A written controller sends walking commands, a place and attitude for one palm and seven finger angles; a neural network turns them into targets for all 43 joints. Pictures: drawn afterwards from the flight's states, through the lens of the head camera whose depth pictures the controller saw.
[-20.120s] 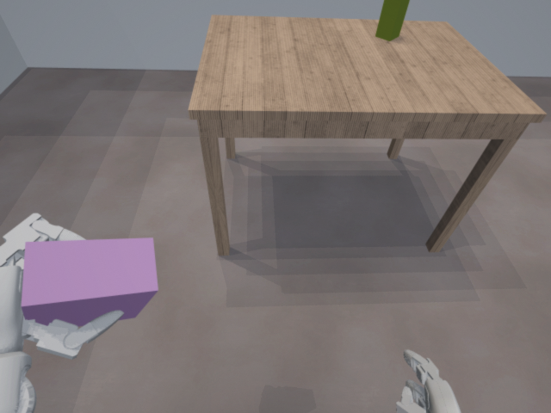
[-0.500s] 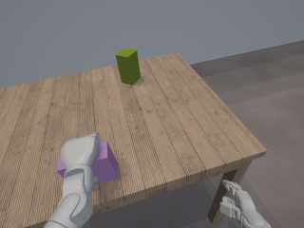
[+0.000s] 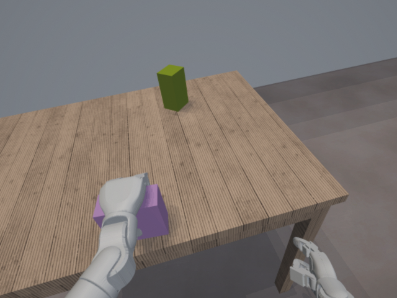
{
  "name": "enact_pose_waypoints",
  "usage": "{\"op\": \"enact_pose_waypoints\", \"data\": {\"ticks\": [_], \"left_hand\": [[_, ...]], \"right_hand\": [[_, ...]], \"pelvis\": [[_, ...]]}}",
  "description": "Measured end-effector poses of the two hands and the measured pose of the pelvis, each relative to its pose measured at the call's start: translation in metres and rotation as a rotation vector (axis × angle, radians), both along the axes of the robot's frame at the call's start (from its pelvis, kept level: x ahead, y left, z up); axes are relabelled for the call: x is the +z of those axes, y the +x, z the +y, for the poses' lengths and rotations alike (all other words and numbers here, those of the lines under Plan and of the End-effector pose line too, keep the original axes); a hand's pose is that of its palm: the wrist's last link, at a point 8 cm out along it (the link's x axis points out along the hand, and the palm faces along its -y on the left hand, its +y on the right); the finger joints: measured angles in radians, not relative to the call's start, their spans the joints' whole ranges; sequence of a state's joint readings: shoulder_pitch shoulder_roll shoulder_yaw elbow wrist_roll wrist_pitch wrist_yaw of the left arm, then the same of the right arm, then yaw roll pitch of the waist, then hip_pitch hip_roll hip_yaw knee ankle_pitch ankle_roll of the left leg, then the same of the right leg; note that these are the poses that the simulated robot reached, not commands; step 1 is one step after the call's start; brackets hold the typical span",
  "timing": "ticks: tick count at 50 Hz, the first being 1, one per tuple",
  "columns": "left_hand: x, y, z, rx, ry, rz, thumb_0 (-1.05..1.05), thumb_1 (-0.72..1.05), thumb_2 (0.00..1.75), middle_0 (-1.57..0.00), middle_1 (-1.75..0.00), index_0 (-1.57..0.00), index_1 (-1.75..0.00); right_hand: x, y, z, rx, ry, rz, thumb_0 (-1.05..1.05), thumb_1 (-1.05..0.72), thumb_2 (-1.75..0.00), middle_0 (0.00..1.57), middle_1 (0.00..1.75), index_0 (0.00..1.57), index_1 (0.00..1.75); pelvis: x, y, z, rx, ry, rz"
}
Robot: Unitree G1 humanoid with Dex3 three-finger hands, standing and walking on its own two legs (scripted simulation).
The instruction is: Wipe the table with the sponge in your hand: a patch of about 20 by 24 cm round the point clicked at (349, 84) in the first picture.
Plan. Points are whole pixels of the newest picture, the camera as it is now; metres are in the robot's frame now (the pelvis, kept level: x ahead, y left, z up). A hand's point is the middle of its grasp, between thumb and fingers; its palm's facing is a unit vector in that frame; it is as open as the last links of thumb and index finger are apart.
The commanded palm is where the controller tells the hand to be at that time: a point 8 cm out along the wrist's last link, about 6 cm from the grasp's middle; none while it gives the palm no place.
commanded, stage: slide across to the third lane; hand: left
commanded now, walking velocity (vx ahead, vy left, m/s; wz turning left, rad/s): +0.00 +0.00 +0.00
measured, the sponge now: (136, 219) +0.28 +0.20 +0.01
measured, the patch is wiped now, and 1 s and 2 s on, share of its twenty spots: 0.95 1.00 1.00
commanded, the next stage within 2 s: wipe forward along the third lane in 0.30 s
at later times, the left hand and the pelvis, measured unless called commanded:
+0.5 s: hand (160, 197) +0.31 +0.14 +0.05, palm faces +0.00 -0.05 -1.00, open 10.1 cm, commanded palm +0.29 +0.13 +0.09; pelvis -0.01 -0.01 +0.00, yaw +0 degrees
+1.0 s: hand (158, 181) +0.36 +0.16 +0.05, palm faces -0.05 -0.04 -1.00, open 10.1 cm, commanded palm +0.34 +0.16 +0.08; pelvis -0.01 -0.02 +0.00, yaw -1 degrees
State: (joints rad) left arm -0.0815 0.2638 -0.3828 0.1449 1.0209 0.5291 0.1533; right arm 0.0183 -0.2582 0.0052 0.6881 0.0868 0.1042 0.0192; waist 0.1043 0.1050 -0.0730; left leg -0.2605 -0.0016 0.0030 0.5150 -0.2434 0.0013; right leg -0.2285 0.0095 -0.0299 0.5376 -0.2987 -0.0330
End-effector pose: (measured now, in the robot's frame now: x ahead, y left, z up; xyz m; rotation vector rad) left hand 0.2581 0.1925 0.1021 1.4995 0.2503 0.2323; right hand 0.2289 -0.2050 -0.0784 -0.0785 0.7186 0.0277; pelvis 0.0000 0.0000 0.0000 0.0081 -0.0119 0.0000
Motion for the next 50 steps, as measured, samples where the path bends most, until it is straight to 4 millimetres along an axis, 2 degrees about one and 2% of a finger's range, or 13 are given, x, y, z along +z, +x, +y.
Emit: {"op": "enact_pose_waypoints", "data": {"ticks": [12, 23, 40, 50], "left_hand": [[0.001, 0.013, -0.028, -0.032, 0.009, -0.010, -0.01, -0.48, 1.03, -0.70, -1.35, -0.72, -1.35], [0.000, 0.032, -0.052, -0.041, 0.013, -0.005, -0.02, -0.49, 1.03, -0.71, -1.35, -0.73, -1.34], [0.000, 0.064, -0.044, 0.023, 0.010, 0.032, -0.02, -0.49, 1.03, -0.71, -1.35, -0.73, -1.34], [-0.001, 0.081, -0.037, 0.025, 0.019, 0.048, -0.01, -0.49, 1.03, -0.72, -1.34, -0.74, -1.34]], "right_hand": [[0.002, 0.001, 0.009, 0.031, 0.040, -0.009, 0.02, -0.90, -0.90, 0.20, 0.30, 0.20, 0.30], [-0.004, -0.008, -0.003, 0.014, 0.040, 0.023, 0.02, -0.90, -0.90, 0.20, 0.30, 0.20, 0.30], [-0.015, -0.046, -0.049, -0.110, -0.064, 0.121, 0.02, -0.90, -0.90, 0.20, 0.30, 0.20, 0.30], [-0.029, -0.074, -0.060, -0.162, -0.080, 0.193, 0.02, -0.90, -0.90, 0.20, 0.30, 0.20, 0.30]], "pelvis": [[-0.001, -0.006, -0.005, 0.007, 0.003, -0.002], [-0.002, -0.007, -0.012, 0.006, 0.007, 0.008], [-0.002, -0.010, -0.023, -0.011, 0.009, 0.043], [-0.003, -0.009, -0.024, -0.016, 0.007, 0.072]]}}
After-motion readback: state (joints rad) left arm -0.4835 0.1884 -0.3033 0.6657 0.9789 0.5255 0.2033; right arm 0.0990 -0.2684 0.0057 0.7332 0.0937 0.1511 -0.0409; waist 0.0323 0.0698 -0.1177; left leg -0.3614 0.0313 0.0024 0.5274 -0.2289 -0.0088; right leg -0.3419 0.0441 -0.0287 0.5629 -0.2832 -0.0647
